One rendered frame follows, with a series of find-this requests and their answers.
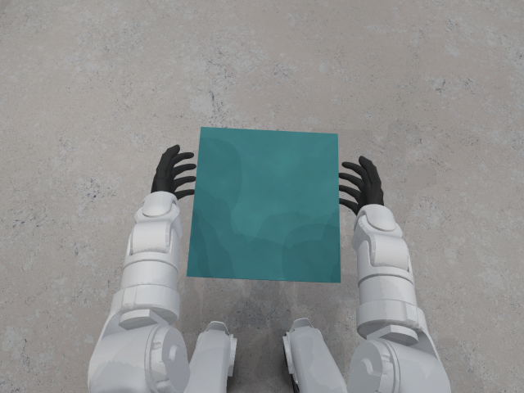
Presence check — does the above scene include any carton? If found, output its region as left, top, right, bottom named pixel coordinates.
left=187, top=127, right=341, bottom=283

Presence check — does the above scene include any right robot forearm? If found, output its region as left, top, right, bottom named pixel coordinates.
left=351, top=204, right=451, bottom=390

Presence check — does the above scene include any left robot forearm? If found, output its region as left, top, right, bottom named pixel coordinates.
left=88, top=192, right=183, bottom=393

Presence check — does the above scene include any robot right hand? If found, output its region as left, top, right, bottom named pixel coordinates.
left=339, top=156, right=384, bottom=217

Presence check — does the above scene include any right robot upper arm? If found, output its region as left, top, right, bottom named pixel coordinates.
left=346, top=338, right=451, bottom=393

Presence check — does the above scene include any left robot shin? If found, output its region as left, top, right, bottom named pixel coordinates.
left=196, top=321, right=230, bottom=346

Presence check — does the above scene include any left robot upper arm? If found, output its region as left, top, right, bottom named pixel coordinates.
left=88, top=323, right=191, bottom=393

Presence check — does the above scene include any right robot thigh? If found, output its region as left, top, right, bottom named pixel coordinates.
left=282, top=326, right=348, bottom=393

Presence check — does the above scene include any robot left hand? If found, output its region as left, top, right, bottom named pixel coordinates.
left=151, top=145, right=197, bottom=199

